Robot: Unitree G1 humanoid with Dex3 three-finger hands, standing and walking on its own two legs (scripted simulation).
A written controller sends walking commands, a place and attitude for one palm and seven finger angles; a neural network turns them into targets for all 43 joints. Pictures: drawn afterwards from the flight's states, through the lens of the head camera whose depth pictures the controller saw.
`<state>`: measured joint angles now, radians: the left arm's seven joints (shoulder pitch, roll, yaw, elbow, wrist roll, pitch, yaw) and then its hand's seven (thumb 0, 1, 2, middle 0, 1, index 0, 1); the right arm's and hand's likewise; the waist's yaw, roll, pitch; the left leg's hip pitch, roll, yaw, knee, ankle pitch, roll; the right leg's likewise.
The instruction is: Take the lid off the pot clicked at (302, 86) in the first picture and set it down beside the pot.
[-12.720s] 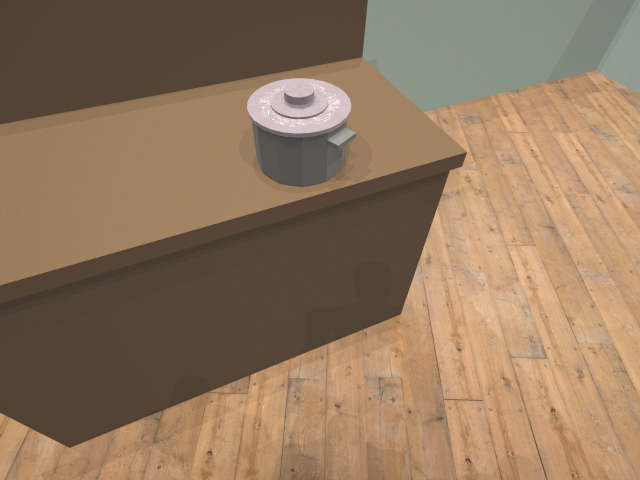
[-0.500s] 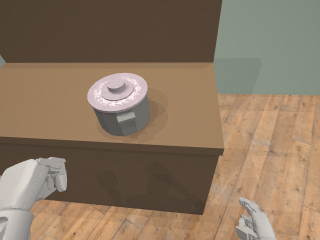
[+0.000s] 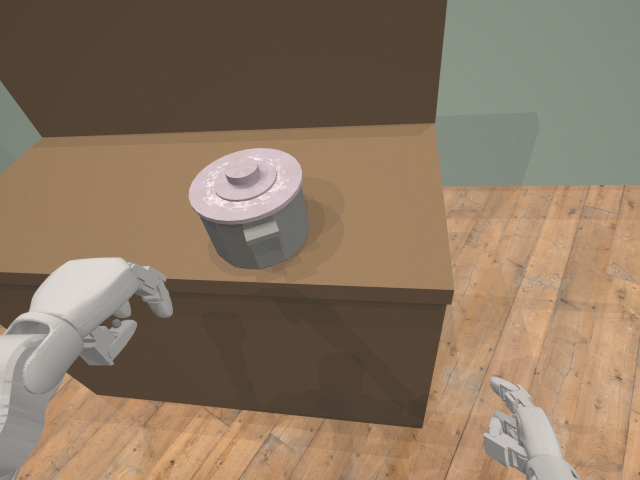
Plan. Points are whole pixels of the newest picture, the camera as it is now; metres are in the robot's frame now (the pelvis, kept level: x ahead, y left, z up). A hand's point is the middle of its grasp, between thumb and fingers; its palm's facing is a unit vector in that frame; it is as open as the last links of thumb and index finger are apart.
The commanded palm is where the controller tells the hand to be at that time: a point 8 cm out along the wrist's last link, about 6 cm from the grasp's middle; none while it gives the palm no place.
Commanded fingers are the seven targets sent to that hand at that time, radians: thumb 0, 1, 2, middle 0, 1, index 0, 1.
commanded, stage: reach forward and open the fingers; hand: left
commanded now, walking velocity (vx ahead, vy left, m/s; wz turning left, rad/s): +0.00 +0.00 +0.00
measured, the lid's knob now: (242, 171) +0.54 +0.19 +0.11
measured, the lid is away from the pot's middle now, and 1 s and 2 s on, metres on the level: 0.00 0.00 0.00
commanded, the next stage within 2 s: move the open hand above the knob in 0.42 s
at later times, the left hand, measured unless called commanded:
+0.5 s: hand (102, 260) +0.29 +0.27 +0.18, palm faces -0.07 -0.04 -1.00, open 9.9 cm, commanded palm +0.26 +0.26 +0.25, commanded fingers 0.00 -0.31 1.51 -0.86 -0.08 -0.86 -0.08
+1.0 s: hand (150, 215) +0.36 +0.24 +0.18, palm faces -0.18 +0.00 -0.98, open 9.9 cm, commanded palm +0.34 +0.24 +0.25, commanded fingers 0.00 -0.31 1.51 -0.86 -0.08 -0.86 -0.08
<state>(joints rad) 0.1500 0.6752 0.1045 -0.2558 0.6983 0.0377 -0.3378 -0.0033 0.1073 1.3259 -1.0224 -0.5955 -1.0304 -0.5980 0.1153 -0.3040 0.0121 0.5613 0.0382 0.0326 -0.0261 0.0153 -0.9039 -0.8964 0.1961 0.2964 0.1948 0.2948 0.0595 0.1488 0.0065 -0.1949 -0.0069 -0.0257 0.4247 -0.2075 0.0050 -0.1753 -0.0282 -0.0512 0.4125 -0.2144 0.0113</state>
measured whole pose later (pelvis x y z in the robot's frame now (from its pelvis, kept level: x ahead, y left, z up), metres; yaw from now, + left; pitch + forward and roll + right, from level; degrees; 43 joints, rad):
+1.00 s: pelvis -0.01 +0.00 +0.00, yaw +0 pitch +0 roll +0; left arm -0.54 0.68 -0.08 0.22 0.79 0.14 -0.46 0.00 -0.31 1.51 -0.86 -0.08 -0.87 -0.09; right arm 0.13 -0.30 0.03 0.59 0.07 0.05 -0.02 0.02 -0.90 -0.90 0.20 0.30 0.19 0.29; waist 0.01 0.11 0.02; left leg -0.24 -0.03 -0.03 0.44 -0.20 0.01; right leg -0.24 -0.05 -0.05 0.47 -0.23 0.02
